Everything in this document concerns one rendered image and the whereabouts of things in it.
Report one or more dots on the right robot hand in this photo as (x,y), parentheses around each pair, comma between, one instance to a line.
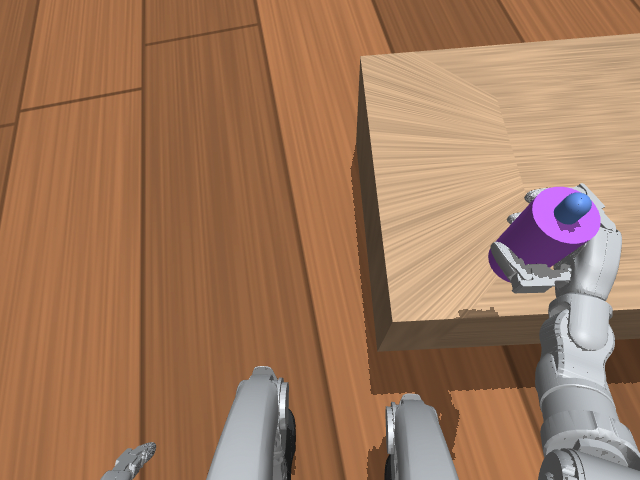
(590,269)

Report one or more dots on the bottle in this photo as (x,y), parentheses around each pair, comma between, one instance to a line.
(557,222)

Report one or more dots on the left robot hand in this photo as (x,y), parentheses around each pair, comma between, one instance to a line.
(128,464)

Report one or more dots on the right robot arm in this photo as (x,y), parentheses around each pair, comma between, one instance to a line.
(582,437)

